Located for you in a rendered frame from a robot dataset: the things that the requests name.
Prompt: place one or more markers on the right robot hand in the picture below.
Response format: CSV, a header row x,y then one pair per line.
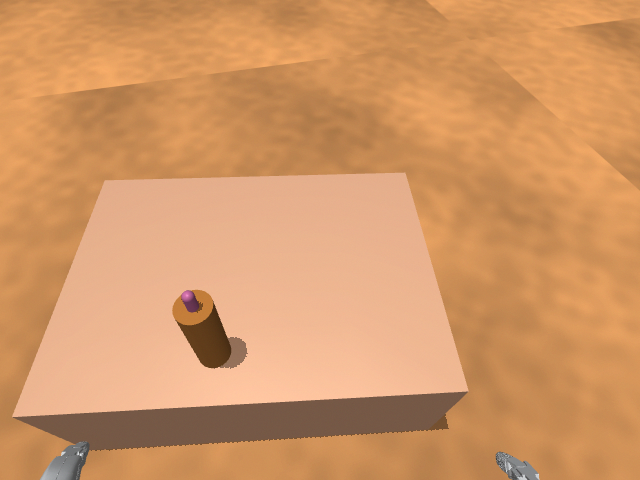
x,y
516,469

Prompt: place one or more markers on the left robot hand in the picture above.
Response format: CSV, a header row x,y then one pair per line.
x,y
68,466

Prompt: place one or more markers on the bottle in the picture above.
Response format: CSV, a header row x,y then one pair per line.
x,y
197,317

